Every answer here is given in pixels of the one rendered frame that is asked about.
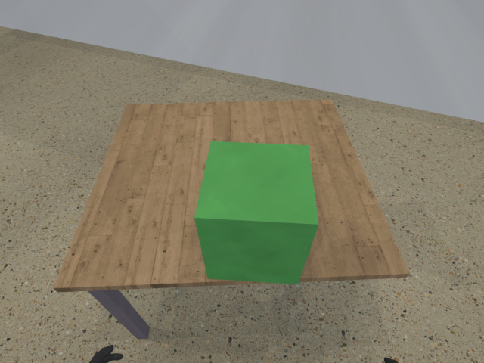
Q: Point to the table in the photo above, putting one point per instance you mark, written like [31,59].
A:
[138,229]

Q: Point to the left robot hand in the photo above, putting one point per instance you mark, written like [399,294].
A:
[104,355]

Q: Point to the carton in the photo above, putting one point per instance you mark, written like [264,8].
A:
[256,214]

